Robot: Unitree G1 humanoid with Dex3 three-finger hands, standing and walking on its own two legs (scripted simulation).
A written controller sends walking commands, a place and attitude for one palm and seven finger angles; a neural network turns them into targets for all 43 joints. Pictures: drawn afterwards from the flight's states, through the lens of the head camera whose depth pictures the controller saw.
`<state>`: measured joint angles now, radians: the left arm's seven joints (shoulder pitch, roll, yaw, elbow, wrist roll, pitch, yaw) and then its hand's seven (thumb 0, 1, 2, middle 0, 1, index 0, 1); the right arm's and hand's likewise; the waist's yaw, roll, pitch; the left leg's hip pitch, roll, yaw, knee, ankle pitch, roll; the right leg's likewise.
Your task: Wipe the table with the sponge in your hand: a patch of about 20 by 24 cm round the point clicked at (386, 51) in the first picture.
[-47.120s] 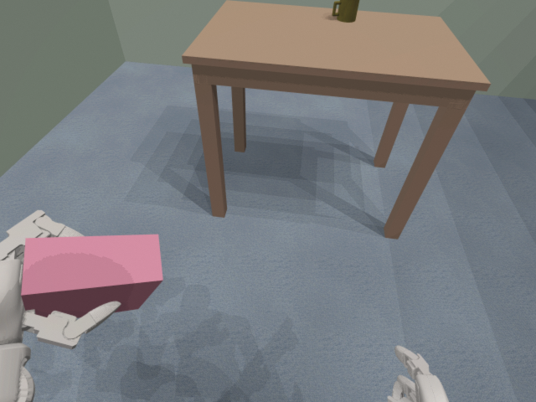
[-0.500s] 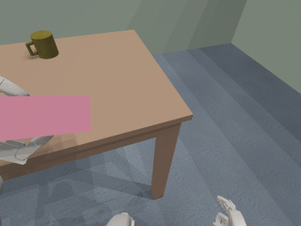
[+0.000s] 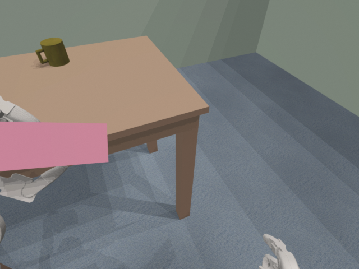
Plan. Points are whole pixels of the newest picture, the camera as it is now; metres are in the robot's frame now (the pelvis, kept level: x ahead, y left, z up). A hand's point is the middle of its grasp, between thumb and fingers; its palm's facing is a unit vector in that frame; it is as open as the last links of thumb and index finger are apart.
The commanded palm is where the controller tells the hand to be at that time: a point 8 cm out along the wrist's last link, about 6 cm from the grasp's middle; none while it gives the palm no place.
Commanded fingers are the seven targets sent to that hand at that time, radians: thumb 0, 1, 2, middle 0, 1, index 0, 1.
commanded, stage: stop stepping back and stand still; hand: left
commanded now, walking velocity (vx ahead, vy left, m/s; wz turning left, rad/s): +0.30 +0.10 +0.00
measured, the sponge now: (67, 146) +0.23 +0.19 +0.24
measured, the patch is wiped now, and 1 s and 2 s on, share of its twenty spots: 1.00 1.00 1.00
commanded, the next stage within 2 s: stand and wait in 0.56 s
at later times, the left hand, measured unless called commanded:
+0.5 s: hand out of the picture +0.11 +0.21 +0.27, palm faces +0.48 -0.81 -0.35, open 9.7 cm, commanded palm +0.07 +0.26 +0.27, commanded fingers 0.00 0.10 1.30 -1.20 -1.60 -1.20 -1.60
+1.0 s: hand out of the picture +0.16 +0.25 +0.26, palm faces +0.50 -0.78 -0.37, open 9.7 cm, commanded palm +0.10 +0.29 +0.27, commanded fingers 0.00 0.10 1.30 -1.20 -1.60 -1.20 -1.60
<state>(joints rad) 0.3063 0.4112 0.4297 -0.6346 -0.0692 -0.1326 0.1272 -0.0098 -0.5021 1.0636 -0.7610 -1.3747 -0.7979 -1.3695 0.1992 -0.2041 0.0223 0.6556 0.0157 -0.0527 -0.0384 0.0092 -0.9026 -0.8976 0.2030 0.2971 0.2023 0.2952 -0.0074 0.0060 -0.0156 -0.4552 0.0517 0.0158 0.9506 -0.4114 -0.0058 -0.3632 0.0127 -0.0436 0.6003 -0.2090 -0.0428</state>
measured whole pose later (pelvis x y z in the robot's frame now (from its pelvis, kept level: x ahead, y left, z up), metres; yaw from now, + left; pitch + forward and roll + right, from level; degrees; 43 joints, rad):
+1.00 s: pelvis -0.05 +0.01 +0.01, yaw +1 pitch +0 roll -1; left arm 0.31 0.43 0.45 -0.61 -0.06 -0.15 0.16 -0.01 -0.50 1.06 -0.76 -1.38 -0.80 -1.37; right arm 0.18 -0.18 0.03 0.62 0.01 -0.05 -0.04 0.01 -0.90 -0.90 0.20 0.30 0.20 0.29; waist 0.01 0.02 0.01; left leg -0.25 0.03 0.03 0.56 -0.30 0.01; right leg -0.22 0.02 -0.04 0.52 -0.29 -0.01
